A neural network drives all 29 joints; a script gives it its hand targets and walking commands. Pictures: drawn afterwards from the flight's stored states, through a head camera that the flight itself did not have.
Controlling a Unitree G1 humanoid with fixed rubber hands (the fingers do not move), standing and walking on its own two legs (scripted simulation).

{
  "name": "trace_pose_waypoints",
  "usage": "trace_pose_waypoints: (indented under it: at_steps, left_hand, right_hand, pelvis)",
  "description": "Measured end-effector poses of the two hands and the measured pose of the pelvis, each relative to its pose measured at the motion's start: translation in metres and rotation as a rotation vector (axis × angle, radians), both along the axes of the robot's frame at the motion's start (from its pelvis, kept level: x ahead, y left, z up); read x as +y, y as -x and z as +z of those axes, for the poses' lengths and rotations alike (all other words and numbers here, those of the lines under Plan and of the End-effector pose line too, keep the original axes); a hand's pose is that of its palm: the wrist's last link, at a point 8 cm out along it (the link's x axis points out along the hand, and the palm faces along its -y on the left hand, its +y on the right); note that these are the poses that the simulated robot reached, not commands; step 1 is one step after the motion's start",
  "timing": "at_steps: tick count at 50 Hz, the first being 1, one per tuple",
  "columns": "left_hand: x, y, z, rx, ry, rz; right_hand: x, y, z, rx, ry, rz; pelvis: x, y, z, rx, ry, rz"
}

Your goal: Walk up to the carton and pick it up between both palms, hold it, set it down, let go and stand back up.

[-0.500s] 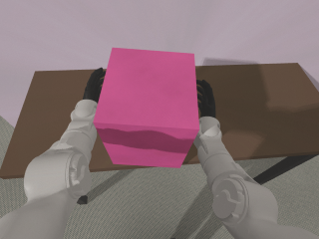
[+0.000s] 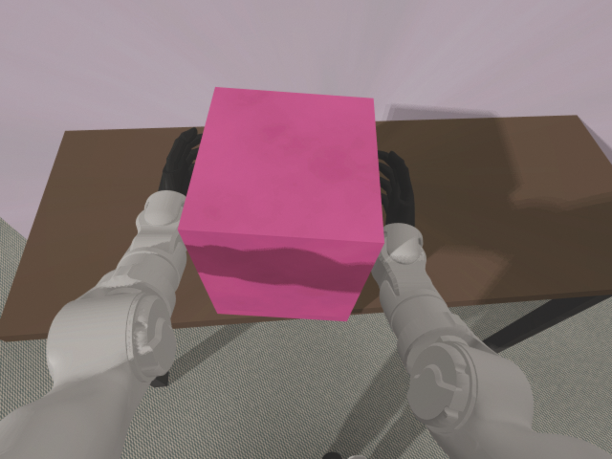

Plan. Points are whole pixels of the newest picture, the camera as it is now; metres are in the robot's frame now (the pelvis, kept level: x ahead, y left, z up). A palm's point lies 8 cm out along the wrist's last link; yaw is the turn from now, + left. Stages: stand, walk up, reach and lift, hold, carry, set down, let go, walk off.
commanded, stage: reach and lift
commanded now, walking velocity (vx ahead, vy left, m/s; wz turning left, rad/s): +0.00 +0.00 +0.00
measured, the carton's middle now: (287, 216) +0.44 +0.01 +0.02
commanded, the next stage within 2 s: none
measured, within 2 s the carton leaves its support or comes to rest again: leaves its support in 1.60 s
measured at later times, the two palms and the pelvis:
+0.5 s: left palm (177, 189) +0.46 +0.16 +0.06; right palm (397, 216) +0.41 -0.13 +0.05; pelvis +0.00 +0.00 +0.00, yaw +0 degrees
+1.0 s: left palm (179, 205) +0.43 +0.15 +0.07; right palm (409, 233) +0.38 -0.14 +0.06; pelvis -0.02 -0.01 +0.00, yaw +0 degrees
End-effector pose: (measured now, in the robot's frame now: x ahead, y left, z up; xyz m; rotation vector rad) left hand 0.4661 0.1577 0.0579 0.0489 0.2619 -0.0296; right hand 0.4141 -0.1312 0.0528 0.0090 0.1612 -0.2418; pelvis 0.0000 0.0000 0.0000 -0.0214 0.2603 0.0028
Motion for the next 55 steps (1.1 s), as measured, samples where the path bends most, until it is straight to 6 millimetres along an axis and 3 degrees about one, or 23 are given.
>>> trace_pose_waypoints:
  at_steps: [26, 46, 55]
  left_hand:
    - [0.000, 0.003, 0.001, -0.019, 0.003, 0.004]
    - [-0.006, 0.033, 0.012, -0.115, 0.008, 0.019]
    - [-0.009, 0.038, 0.011, -0.102, 0.005, 0.034]
  right_hand:
    - [0.000, 0.003, -0.001, -0.028, -0.022, -0.006]
    - [-0.006, 0.030, 0.004, -0.126, -0.014, 0.003]
    - [-0.009, 0.032, 0.003, -0.111, -0.016, 0.013]
  pelvis:
    - [0.000, 0.001, 0.000, -0.001, 0.000, 0.000]
    - [-0.007, 0.019, 0.000, -0.022, -0.003, -0.006]
    - [-0.009, 0.022, 0.000, -0.026, -0.004, -0.006]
